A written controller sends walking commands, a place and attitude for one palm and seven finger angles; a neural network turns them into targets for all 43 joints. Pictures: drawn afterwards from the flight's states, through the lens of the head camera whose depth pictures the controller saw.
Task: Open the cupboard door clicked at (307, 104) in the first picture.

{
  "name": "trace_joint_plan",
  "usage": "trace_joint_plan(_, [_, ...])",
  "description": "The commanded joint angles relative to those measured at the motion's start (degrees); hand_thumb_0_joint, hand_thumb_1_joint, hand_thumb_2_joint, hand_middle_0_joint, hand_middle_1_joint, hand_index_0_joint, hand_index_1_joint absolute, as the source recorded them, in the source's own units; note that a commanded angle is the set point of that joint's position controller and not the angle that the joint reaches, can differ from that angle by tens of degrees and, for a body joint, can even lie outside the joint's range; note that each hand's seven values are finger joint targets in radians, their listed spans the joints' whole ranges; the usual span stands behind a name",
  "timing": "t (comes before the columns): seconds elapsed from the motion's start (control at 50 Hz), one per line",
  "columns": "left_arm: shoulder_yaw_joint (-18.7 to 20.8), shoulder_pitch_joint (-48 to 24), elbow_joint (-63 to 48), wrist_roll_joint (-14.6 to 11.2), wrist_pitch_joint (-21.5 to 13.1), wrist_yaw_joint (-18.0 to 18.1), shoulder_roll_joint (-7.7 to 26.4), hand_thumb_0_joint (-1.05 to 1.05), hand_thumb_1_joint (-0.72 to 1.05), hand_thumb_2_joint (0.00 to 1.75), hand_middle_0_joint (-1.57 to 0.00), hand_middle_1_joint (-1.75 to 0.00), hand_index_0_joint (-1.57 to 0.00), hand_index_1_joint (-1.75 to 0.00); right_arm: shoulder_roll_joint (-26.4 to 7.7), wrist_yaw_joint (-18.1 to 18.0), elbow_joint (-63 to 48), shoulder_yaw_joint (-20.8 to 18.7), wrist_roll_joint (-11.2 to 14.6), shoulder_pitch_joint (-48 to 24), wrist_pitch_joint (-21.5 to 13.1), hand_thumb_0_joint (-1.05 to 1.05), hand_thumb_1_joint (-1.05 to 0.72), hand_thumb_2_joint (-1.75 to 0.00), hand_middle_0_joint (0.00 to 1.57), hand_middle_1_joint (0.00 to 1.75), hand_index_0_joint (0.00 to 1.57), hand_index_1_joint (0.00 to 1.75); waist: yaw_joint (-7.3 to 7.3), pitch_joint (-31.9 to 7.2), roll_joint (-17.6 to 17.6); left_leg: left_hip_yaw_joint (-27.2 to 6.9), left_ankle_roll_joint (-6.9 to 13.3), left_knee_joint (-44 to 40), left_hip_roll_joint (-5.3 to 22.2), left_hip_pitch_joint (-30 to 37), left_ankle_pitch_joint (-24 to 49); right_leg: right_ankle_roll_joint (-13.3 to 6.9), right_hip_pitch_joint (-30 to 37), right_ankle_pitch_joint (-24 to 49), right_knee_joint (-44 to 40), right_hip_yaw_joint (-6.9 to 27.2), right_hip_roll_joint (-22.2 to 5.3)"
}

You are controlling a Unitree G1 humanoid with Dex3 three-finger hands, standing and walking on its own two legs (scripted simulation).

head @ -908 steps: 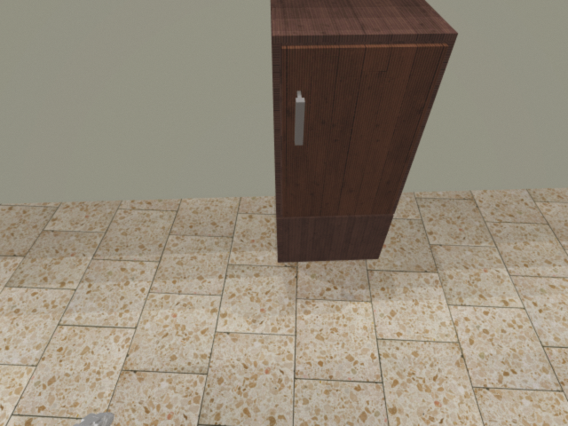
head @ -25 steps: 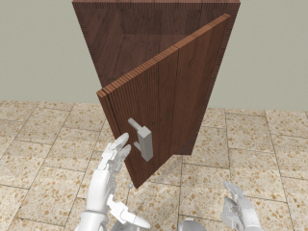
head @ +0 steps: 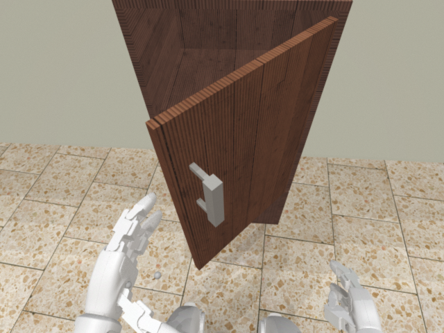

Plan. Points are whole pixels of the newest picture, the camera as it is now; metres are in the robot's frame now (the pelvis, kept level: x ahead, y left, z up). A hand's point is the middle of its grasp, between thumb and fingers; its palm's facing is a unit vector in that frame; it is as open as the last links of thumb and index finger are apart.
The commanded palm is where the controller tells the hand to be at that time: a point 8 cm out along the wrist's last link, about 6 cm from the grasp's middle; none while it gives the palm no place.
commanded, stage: draw the hand back to the body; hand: left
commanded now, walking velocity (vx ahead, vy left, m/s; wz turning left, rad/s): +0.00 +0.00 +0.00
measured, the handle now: (206, 195) +0.34 +0.05 +0.07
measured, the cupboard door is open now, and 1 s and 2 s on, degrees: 47 47 47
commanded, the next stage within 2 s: step back with the hand held close in 1.44 s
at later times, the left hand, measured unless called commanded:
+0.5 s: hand (73, 259) +0.19 +0.19 +0.15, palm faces +0.10 -0.96 -0.27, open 15.4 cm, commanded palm +0.16 +0.25 +0.18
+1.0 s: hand out of the picture +0.22 +0.28 +0.24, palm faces +0.39 -0.83 -0.41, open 9.8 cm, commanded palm +0.17 +0.32 +0.26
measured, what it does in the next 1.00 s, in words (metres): rises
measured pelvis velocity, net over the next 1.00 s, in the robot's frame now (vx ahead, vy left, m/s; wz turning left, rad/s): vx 0.03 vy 0.03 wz -0.02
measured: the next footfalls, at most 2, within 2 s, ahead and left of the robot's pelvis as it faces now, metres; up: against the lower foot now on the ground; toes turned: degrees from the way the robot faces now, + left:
none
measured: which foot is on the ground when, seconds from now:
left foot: down 0.00-1.00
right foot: down 0.00-1.00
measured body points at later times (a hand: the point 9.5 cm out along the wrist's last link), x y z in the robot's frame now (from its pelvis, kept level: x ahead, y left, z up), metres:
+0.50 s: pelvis +0.02 +0.02 +0.05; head +0.02 +0.01 +0.50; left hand +0.18 +0.24 +0.17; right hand +0.20 -0.20 -0.01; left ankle +0.03 +0.13 -0.64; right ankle +0.01 -0.10 -0.64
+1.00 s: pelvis +0.03 +0.03 +0.10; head +0.01 +0.01 +0.54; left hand +0.19 +0.32 +0.27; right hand +0.22 -0.18 +0.02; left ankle +0.03 +0.13 -0.64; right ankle +0.01 -0.10 -0.64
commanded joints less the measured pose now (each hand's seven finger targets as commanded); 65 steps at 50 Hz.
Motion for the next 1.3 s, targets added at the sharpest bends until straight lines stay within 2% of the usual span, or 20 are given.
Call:
trace_joint_plan(0.0, [5.83, 2.11, -15.22, -2.52, -1.56, 0.87, 3.76, 0.0, -0.5, 0.3, -0.15, -0.3, -0.15, -0.3, -5.27, -1.4, -10.82, -1.81, 0.72, -2.42, -3.0, 0.0, -0.9, -0.9, 0.2, 0.3, 0.2, 0.3, -0.96, -8.76, -5.27, 0.51, 2.39, -12.8, -3.01, 9.69, 10.84, 2.03, 12.44, 13.32, -18.94, 5.55, 0.6])
trace_joint_plan(0.02, [6.07, 2.34, -14.54, -2.89, -1.02, 0.44, 3.55, 0.0, -0.5, 0.3, -0.15, -0.3, -0.15, -0.3, -5.46, -1.57, -10.55, -1.75, 0.73, -2.4, -3.08, 0.0, -0.9, -0.9, 0.2, 0.3, 0.2, 0.3, -1.06, -8.45, -6.37, 0.21, 2.48, -13.48, -2.86, 10.12, 10.92, 1.94, 13.03, 12.71, -19.54, 5.11, 0.76])
trace_joint_plan(0.1, [6.17, 2.09, -15.09, -3.8, 0.0, -1.91, 4.41, 0.0, -0.5, 0.3, -0.15, -0.3, -0.15, -0.3, -6.22, -1.87, -10.1, -1.33, 0.89, -2.13, -4.25, 0.0, -0.9, -0.9, 0.2, 0.3, 0.2, 0.3, -1.68, -4.96, -3.89, -0.25, 2.4, -16.24, -2.7, 13.0, 9.74, 1.86, 11.96, 11.11, -20.96, 3.71, 1.04])
trace_joint_plan(0.24, [10.46, 3.06, -18.86, -5.54, 1.29, -2.67, 7.16, 0.0, -0.5, 0.3, -0.15, -0.3, -0.15, -0.3, -6.1, -1.94, -10.1, -0.92, 1.28, -2.42, -5.46, 0.0, -0.9, -0.9, 0.2, 0.3, 0.2, 0.3, -0.22, -4.43, -0.7, -0.9, 2.23, -20.47, -2.44, 17.55, 12.21, 1.36, 15.13, 13.92, -21.47, 1.46, 1.64])
trace_joint_plan(0.34, [13.14, 4.3, -20.58, -7.26, 2.81, -3.87, 8.26, 0.0, -0.32, 0.37, -0.16, -0.3, -0.16, -0.3, -6.2, -2.01, -9.3, -0.85, 1.79, -2.59, -6.26, 0.0, -0.9, -0.9, 0.2, 0.3, 0.2, 0.3, 0.14, -4.58, -0.4, -1.03, 2.12, -22.24, -2.18, 20.43, 15.83, 1.44, 17.76, 18.29, -22.34, 0.68, 1.95])
trace_joint_plan(0.36, [15.57, 5.29, -24.19, 1.07, 6.38, 2.7, 17.61, 0.0, -0.29, 0.39, -0.16, -0.3, -0.16, -0.3, -6.23, -3.85, -9.22, -1.14, 0.89, -2.13, -5.21, 0.0, -0.9, -0.9, 0.2, 0.3, 0.2, 0.3, 3.01, -6.81, -0.2, 0.28, 2.4, -24.64, -1.15, 22.46, 17.06, 0.76, 20.28, 19.3, -25.97, 4.65, 0.04])
trace_joint_plan(0.38, [13.72, 7.78, -23.36, 1.72, 8.96, 5.43, 12.7, 0.0, -0.26, 0.4, -0.16, -0.3, -0.16, -0.3, -5.05, -4.47, -9.12, -0.62, 0.65, -1.98, -4.84, 0.0, -0.9, -0.9, 0.2, 0.3, 0.2, 0.3, 1.44, -3.38, -0.52, 0.76, 2.5, -25.26, -1.34, 23.65, 16.84, 0.98, 19.75, 19.2, -27.68, 4.1, -0.15])
trace_joint_plan(0.4, [12.0, 8.49, -22.46, 2.74, 10.82, 6.92, 10.53, 0.0, -0.22, 0.42, -0.16, -0.3, -0.16, -0.3, -4.98, -4.61, -8.3, -0.46, 0.7, -1.53, -4.47, 0.0, -0.9, -0.9, 0.2, 0.3, 0.2, 0.3, 0.99, -1.36, -0.28, 0.92, 2.51, -25.64, -1.15, 24.53, 17.59, 1.21, 20.19, 19.62, -28.34, 3.51, -0.21])
trace_joint_plan(0.52, [15.86, 2.74, -23.04, 4.93, 14.0, 11.49, 14.68, 0.0, -0.01, 0.51, -0.17, -0.3, -0.17, -0.3, -5.89, -5.56, -5.92, 0.57, 0.13, -3.65, -4.73, 0.0, -0.9, -0.9, 0.2, 0.3, 0.2, 0.3, 1.08, 0.94, -1.13, 0.34, 2.68, -31.08, -0.82, 30.77, 18.36, 1.36, 24.83, 19.37, -33.58, 2.85, -0.26])
trace_joint_plan(0.76, [23.01, -0.44, -21.46, 4.55, 13.78, 12.4, 16.71, 0.0, 0.41, 0.69, -0.18, -0.3, -0.18, -0.3, -6.14, -4.5, -0.46, 0.89, -0.37, -7.08, -7.03, 0.0, -0.9, -0.9, 0.2, 0.3, 0.2, 0.3, 2.46, 4.56, 0.14, 0.25, 1.61, -41.55, 0.12, 40.09, 28.81, 1.4, 36.2, 26.23, -40.84, 2.19, -0.25])
trace_joint_plan(0.82, [26.1, -2.59, -20.76, 4.39, 13.26, 12.52, 18.67, 0.0, 0.51, 0.74, -0.19, -0.3, -0.19, -0.3, -6.46, -4.35, 0.61, 0.56, -0.47, -8.14, -7.17, 0.0, -0.9, -0.9, 0.2, 0.3, 0.2, 0.3, 2.9, 4.81, -0.91, 0.32, 1.51, -43.73, 0.21, 41.41, 28.24, 1.19, 38.67, 26.19, -42.83, 2.22, -0.02])
trace_joint_plan(0.86, [26.66, -4.35, -21.79, 4.18, 12.92, 12.41, 18.42, 0.0, 0.58, 0.76, -0.19, -0.3, -0.19, -0.3, -6.42, -4.15, 1.1, 0.53, -0.5, -8.43, -7.19, 0.0, -0.9, -0.9, 0.2, 0.3, 0.2, 0.3, 2.77, 5.0, 2.07, 0.45, 1.35, -44.82, 0.22, 42.84, 28.81, 1.24, 39.35, 26.28, -43.51, 2.52, -0.12])
trace_joint_plan(0.9, [28.33, -5.52, -21.82, 4.0, 12.57, 12.57, 19.3, 0.0, 0.65, 0.8, -0.19, -0.3, -0.19, -0.3, -6.46, -3.92, 1.67, 0.42, -0.57, -8.74, -7.38, 0.0, -0.9, -0.9, 0.2, 0.3, 0.2, 0.3, 2.93, 5.49, 2.02, 0.33, 1.17, -45.97, 0.25, 43.34, 28.43, 1.18, 40.17, 26.06, -44.39, 2.47, 0.03])
trace_joint_plan(0.92, [29.61, -5.81, -21.24, 3.96, 12.43, 12.66, 20.42, 0.0, 0.69, 0.81, -0.19, -0.3, -0.19, -0.3, -6.78, -3.95, 2.1, 0.15, -0.6, -8.99, -7.4, 0.0, -0.9, -0.9, 0.2, 0.3, 0.2, 0.3, 3.13, 5.06, 0.25, 0.18, 1.24, -46.29, 0.47, 43.86, 28.77, 1.05, 40.89, 26.61, -44.91, 2.54, 0.24])
trace_joint_plan(1.02, [33.71, -9.23, -20.58, 3.42, 11.87, 12.69, 22.49, 0.0, 0.87, 0.88, -0.2, -0.3, -0.2, -0.3, -6.88, -3.77, 3.43, -0.24, -0.65, -9.89, -7.04, 0.0, -0.9, -0.9, 0.2, 0.3, 0.2, 0.3, 3.44, 5.47, 2.66, 1.15, 1.32, -47.31, 0.01, 45.13, 29.33, 0.91, 42.9, 28.68, -46.71, 3.11, 0.26])
trace_joint_plan(1.08, [31.2, -7.33, -16.19, 2.95, 12.08, 11.92, 18.69, 0.0, 0.9, 0.9, -0.2, -0.3, -0.2, -0.3, -6.76, -3.33, 3.94, -0.51, -0.61, -9.99, -6.48, 0.0, -0.9, -0.9, 0.2, 0.3, 0.2, 0.3, 2.94, 7.81, 0.19, 1.67, 1.56, -47.93, 0.2, 45.77, 29.42, 1.33, 41.92, 28.88, -47.61, 3.15, 0.31])
trace_joint_plan(1.12, [30.31, -7.39, -15.95, 2.89, 12.03, 11.5, 18.3, 0.0, 0.9, 0.9, -0.2, -0.3, -0.2, -0.3, -7.19, -3.14, 3.86, -0.9, -0.59, -10.39, -6.24, 0.0, -0.9, -0.9, 0.2, 0.3, 0.2, 0.3, 3.05, 7.58, -0.69, 1.84, 1.81, -48.15, 0.09, 45.83, 29.03, 1.32, 42.79, 29.21, -48.17, 3.19, 0.23])
trace_joint_plan(1.2, [31.78, -8.94, -18.41, 3.15, 11.34, 11.71, 20.63, 0.0, 0.9, 0.9, -0.2, -0.3, -0.2, -0.3, -7.05, -3.18, 3.92, -1.11, -0.81, -10.78, -6.11, 0.0, -0.9, -0.9, 0.2, 0.3, 0.2, 0.3, 3.28, 5.68, -0.81, 2.16, 2.06, -48.36, -0.27, 47.03, 27.43, 1.47, 43.28, 28.4, -48.83, 3.7, 0.35])
trace_joint_plan(1.22, [32.48, -9.15, -18.61, 3.12, 11.35, 11.81, 21.66, 0.0, 0.9, 0.9, -0.2, -0.3, -0.2, -0.3, -7.12, -3.35, 3.99, -1.08, -0.86, -11.04, -6.2, 0.0, -0.9, -0.9, 0.2, 0.3, 0.2, 0.3, 3.47, 5.97, 0.59, 2.19, 2.02, -48.47, -0.38, 46.75, 27.09, 1.26, 43.83, 28.61, -49.08, 3.86, 0.18])
trace_joint_plan(1.28, [32.69, -8.95, -19.86, 3.21, 10.89, 11.95, 21.63, 0.0, 0.9, 0.9, -0.2, -0.3, -0.2, -0.3, -6.51, -3.4, 4.35, -0.98, -0.86, -11.07, -6.53, 0.0, -0.9, -0.9, 0.2, 0.3, 0.2, 0.3, 3.44, 5.16, 1.54, 2.55, 2.01, -47.92, -0.67, 47.69, 28.83, 1.28, 44.08, 30.46, -49.23, 4.21, 0.18])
